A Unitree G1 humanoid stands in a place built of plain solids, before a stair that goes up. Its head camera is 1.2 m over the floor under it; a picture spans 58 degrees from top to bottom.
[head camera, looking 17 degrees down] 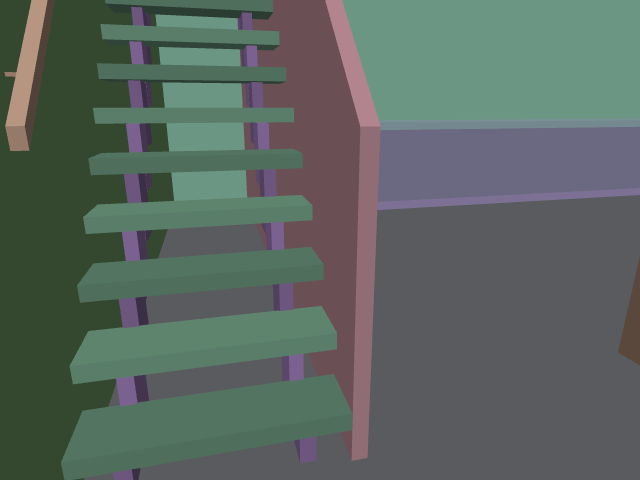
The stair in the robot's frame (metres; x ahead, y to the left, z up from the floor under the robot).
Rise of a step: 0.20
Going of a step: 0.20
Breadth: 0.90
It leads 14 degrees to the left of straight ahead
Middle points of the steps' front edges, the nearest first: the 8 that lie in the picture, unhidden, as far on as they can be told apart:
1.13 0.33 0.20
1.33 0.37 0.40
1.52 0.42 0.60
1.72 0.47 0.80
1.91 0.52 1.00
2.10 0.56 1.20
2.30 0.61 1.40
2.49 0.66 1.60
